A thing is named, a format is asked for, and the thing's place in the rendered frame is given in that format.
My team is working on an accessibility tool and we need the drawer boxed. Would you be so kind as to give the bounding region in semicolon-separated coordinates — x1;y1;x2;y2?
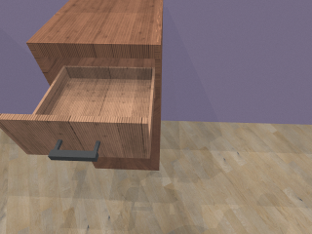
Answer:
0;65;155;159

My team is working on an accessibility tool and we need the handle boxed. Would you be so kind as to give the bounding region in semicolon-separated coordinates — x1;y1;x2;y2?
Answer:
48;139;100;162

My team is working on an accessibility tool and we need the cabinet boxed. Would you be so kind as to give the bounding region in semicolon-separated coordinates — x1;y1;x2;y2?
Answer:
26;0;164;171

